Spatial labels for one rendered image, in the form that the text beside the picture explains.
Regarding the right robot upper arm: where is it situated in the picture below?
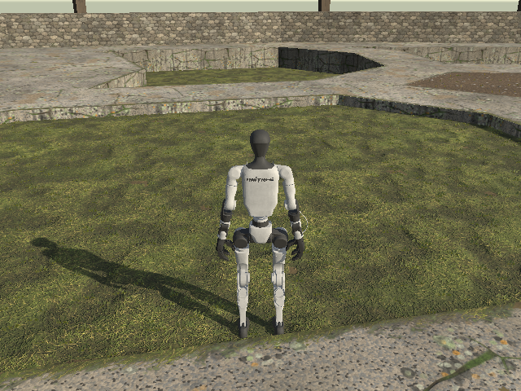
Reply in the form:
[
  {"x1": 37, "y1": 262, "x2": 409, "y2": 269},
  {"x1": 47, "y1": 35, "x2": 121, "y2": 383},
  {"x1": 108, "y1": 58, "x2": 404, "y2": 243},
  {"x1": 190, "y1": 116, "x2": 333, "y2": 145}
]
[{"x1": 277, "y1": 165, "x2": 296, "y2": 210}]

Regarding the robot head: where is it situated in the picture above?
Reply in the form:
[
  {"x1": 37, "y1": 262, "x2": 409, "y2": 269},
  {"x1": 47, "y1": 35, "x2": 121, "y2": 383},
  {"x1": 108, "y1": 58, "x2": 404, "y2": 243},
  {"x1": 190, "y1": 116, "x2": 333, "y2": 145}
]
[{"x1": 246, "y1": 130, "x2": 274, "y2": 169}]

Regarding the left robot forearm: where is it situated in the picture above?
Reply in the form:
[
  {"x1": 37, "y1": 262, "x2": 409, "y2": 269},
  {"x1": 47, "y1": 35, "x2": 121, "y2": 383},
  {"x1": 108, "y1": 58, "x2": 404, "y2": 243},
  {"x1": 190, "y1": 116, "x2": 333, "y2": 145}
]
[{"x1": 217, "y1": 199, "x2": 233, "y2": 239}]

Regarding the robot left shin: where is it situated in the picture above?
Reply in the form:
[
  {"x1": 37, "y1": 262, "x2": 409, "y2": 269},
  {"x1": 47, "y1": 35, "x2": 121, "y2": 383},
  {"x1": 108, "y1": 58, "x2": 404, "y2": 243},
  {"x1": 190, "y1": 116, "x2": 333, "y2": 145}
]
[{"x1": 237, "y1": 272, "x2": 248, "y2": 327}]

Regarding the left robot upper arm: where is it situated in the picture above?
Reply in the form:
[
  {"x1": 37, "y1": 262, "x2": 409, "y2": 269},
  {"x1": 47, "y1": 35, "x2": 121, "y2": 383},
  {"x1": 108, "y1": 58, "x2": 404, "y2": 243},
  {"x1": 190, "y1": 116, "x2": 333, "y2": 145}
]
[{"x1": 224, "y1": 165, "x2": 243, "y2": 211}]

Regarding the right robot forearm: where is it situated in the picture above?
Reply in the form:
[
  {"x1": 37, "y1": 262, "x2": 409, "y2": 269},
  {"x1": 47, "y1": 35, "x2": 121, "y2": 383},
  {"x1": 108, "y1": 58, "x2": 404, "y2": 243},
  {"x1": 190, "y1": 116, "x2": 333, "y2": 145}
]
[{"x1": 288, "y1": 198, "x2": 304, "y2": 239}]

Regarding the right robot hand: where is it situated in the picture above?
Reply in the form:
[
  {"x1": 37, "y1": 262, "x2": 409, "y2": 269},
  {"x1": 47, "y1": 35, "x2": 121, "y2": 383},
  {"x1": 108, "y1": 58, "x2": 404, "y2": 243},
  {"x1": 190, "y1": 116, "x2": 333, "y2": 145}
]
[{"x1": 286, "y1": 237, "x2": 304, "y2": 261}]

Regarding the left robot hand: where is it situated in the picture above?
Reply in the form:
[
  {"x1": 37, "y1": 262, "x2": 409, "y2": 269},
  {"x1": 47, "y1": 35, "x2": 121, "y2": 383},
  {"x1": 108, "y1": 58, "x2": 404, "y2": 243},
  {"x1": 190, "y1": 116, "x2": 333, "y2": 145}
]
[{"x1": 216, "y1": 238, "x2": 235, "y2": 261}]

